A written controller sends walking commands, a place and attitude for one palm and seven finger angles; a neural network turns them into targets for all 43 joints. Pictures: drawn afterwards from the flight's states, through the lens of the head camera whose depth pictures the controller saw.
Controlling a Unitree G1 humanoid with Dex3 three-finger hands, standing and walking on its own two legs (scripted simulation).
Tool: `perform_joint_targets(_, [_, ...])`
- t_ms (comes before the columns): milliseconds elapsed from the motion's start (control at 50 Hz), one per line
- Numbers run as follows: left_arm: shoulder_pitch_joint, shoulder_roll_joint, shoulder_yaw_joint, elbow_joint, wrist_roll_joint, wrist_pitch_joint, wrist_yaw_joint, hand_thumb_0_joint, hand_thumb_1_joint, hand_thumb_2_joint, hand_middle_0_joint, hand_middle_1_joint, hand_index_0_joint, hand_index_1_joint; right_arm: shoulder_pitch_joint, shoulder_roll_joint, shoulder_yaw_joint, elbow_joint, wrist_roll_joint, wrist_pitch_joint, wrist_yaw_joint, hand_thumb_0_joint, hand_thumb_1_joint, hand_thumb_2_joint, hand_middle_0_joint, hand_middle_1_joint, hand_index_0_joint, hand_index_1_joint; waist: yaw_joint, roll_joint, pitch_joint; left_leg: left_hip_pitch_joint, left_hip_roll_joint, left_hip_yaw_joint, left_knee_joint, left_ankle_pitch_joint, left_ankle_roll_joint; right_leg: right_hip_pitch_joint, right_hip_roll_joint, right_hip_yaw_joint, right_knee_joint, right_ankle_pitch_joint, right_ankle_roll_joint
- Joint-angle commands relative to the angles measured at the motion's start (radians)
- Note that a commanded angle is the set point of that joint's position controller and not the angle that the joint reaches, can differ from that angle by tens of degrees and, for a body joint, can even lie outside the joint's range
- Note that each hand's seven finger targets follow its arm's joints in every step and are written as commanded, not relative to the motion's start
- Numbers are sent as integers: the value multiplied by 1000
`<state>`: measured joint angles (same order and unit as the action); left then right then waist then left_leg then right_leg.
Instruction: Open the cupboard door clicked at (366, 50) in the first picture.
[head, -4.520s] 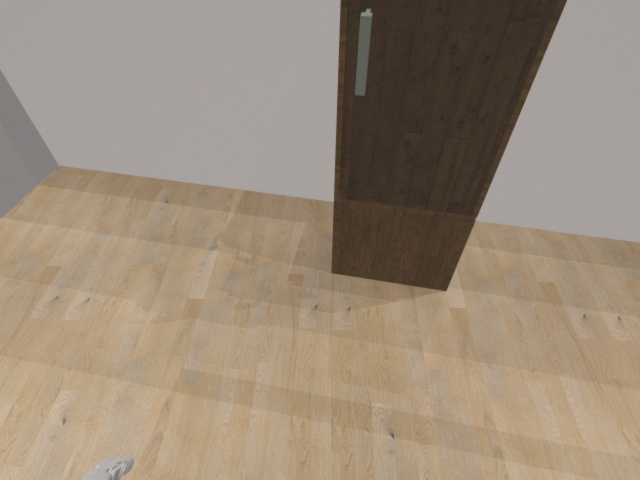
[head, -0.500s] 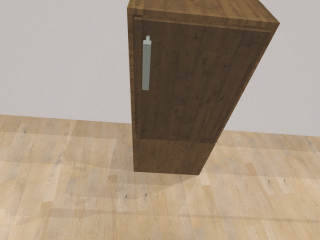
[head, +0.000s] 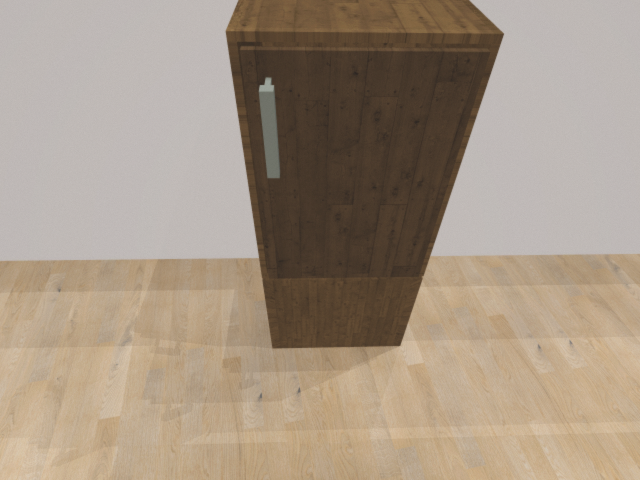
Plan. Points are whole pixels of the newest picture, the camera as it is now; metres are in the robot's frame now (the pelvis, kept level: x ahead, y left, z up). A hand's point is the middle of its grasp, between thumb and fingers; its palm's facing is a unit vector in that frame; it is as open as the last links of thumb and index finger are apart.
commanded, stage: come to a stop and stand still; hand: left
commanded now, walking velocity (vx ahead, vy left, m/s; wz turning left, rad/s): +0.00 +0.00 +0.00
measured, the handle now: (271, 129) +0.66 +0.12 +0.11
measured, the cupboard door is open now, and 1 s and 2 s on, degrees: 0 0 0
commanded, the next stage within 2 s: look again from close up in 0.26 s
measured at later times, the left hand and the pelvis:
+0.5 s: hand out of the picture -0.04 +0.13 -0.18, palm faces +0.06 -0.99 -0.16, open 7.3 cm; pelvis +0.01 -0.01 -0.01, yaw +2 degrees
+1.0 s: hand out of the picture +0.01 +0.18 -0.19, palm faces +0.05 -0.98 -0.19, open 7.3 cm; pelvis +0.00 +0.01 -0.01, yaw +1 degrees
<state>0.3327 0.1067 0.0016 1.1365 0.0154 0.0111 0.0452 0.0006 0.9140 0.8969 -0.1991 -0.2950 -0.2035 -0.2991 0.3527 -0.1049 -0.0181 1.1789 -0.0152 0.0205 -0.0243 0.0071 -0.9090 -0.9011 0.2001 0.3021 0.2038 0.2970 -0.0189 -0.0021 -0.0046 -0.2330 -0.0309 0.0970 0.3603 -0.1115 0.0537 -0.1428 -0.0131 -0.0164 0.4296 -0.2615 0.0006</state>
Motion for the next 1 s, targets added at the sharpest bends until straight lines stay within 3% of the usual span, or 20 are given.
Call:
perform_joint_targets(0, [118, 75, 16, -4, 1, -7, 0, 0, 900, 900, -200, -300, -200, -300, 39, -96, -18, -33, 1, -14, -9, 0, -900, -900, 200, 300, 200, 300, 16, 11, 123, -16, 132, -192, -140, -330, -22, -154, -64, 74, -112, -163, -31])
perform_joint_targets(160, [140, 62, 9, 10, 0, -19, 0, 0, 900, 900, -200, -300, -200, -300, 41, -84, -13, -36, 5, -17, -10, 0, -900, -900, 200, 300, 200, 300, 7, -22, 118, 37, 127, -172, -80, -228, -23, -209, -80, 109, -149, -170, -36])
perform_joint_targets(320, [147, 53, 2, 20, -3, -27, 2, 0, 900, 900, -200, -300, -200, -300, 32, -79, -5, -34, 8, -25, -14, 0, -900, -900, 200, 300, 200, 300, 5, -7, 127, 43, 130, -164, -63, -161, -25, -199, -80, 113, -149, -105, -36])
perform_joint_targets(340, [176, 93, -10, 13, 26, -62, 27, 0, 900, 900, -200, -300, -200, -300, -84, -126, 6, -120, 2, -41, 8, 0, -900, -900, 200, 300, 200, 300, 51, -41, 176, -79, 111, -125, 147, -122, -58, -180, -103, 140, -164, 59, -38])
perform_joint_targets(360, [145, 119, -1, -9, 18, -76, 22, 0, 900, 900, -200, -300, -200, -300, -79, -106, 10, -169, 7, -46, 17, 0, -900, -900, 200, 300, 200, 300, 4, -43, 137, -34, 100, -117, 152, -121, -68, -213, -173, 170, -185, 48, -60])
perform_joint_targets(380, [116, 116, 3, -40, 15, -73, 21, 0, 900, 900, -200, -300, -200, -300, -8, -66, 10, -153, -2, -45, 11, 0, -900, -900, 200, 300, 200, 300, -14, -81, 75, -17, 87, -128, 146, -113, -52, -156, -164, 157, -147, 11, -68])
perform_joint_targets(400, [109, 107, 1, -48, 7, -74, 21, 0, 900, 900, -200, -300, -200, -300, 8, -82, 10, -147, -4, -47, 10, 0, -900, -900, 200, 300, 200, 300, -10, -114, 33, -15, 83, -126, 161, -74, -42, -138, -146, 141, -129, 21, -72])
perform_joint_targets(420, [97, 102, 2, -56, 3, -73, 20, 0, 900, 900, -200, -300, -200, -300, 19, -91, 10, -149, -3, -48, 9, 0, -900, -900, 200, 300, 200, 300, -16, -98, 11, 0, 86, -122, 156, -54, -39, -138, -140, 133, -113, 25, -80])
perform_joint_targets(460, [84, 101, 5, -81, 2, -63, 17, 0, 900, 900, -200, -300, -200, -300, 17, -96, 10, -156, -2, -50, 6, 0, -900, -900, 200, 300, 200, 300, -12, 3, 26, 17, 95, -135, 132, -32, -33, -160, -117, 105, -73, 5, -80])
perform_joint_targets(500, [94, 100, 8, -92, 3, -54, 15, 0, 900, 900, -200, -300, -200, -300, 14, -108, 8, -166, -3, -51, 2, 0, -900, -900, 200, 300, 200, 300, -1, 36, 57, -28, 116, -164, 102, -28, -19, -157, -86, 82, -32, 1, -73])
perform_joint_targets(540, [114, 97, 8, -97, 3, -49, 12, 0, 900, 900, -200, -300, -200, -300, -2, -119, 9, -175, -1, -54, -2, 0, -900, -900, 200, 300, 200, 300, 17, 22, 71, -61, 130, -177, 86, -5, -6, -130, -73, 72, -11, 43, -68])
perform_joint_targets(600, [114, 109, 12, -110, 3, -44, 11, 0, 900, 900, -200, -300, -200, -300, -4, -127, 8, -177, 0, -58, -4, 0, -900, -900, 200, 300, 200, 300, 25, -24, 45, -55, 130, -164, 98, 66, 0, -91, -76, 65, 8, 120, -62])
perform_joint_targets(660, [103, 119, 15, -124, 3, -40, 11, 0, 900, 900, -200, -300, -200, -300, -13, -137, 6, -179, 0, -61, -6, 0, -900, -900, 200, 300, 200, 300, 28, -6, 29, -33, 138, -163, 97, 112, 3, -81, -76, 65, 13, 146, -55])
perform_joint_targets(900, [70, 156, 18, -153, 6, -23, -1, 0, 900, 900, -200, -300, -200, -300, -58, -188, -1, -189, -1, -53, -1, 0, -900, -900, 200, 300, 200, 300, 24, 34, 53, -56, 153, -211, -12, -112, 3, -87, -68, 54, -23, 30, -45])
perform_joint_targets(940, [86, 134, 13, -140, 9, -16, -6, 0, 900, 900, -200, -300, -200, -300, -45, -186, -2, -178, -5, -48, -2, 0, -900, -900, 200, 300, 200, 300, 18, 35, 50, -55, 173, -245, -64, -260, 6, -95, -49, 29, -3, -33, -40])
perform_joint_targets(980, [96, 130, 17, -148, 17, -4, -14, 0, 900, 900, -200, -300, -200, -300, -35, -219, -18, -181, -7, -38, -6, 0, -900, -900, 200, 300, 200, 300, 13, 53, 53, -58, 224, -319, -136, -438, 30, -133, -16, -13, 60, -111, -39])
